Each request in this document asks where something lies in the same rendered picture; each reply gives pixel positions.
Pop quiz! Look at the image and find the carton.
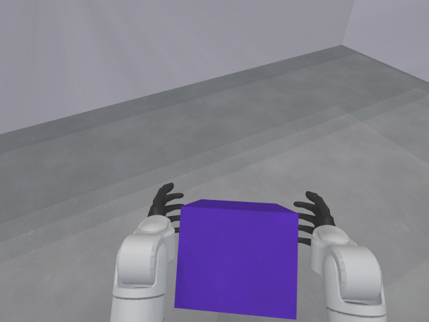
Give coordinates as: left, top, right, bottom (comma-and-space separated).
174, 199, 298, 320

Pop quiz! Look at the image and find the left robot hand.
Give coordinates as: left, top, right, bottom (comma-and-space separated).
147, 182, 184, 233

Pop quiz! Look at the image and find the right robot hand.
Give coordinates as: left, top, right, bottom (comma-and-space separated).
294, 191, 336, 246

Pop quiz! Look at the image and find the left robot forearm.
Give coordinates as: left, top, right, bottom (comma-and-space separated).
109, 215, 176, 322

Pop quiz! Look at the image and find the right robot forearm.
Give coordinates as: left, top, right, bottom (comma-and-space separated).
310, 225, 387, 322

